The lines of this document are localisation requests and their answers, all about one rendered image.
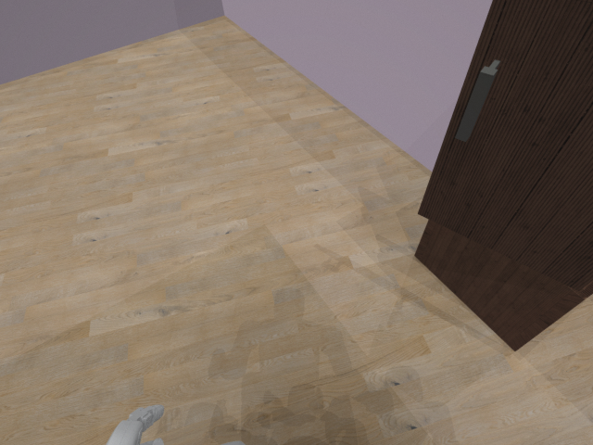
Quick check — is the left robot hand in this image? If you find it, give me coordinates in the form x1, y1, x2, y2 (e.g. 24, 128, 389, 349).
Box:
106, 404, 164, 445

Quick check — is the handle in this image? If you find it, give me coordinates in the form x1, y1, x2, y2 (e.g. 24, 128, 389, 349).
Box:
455, 60, 500, 142

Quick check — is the cupboard door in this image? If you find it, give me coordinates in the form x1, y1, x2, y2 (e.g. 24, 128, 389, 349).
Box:
418, 0, 593, 291

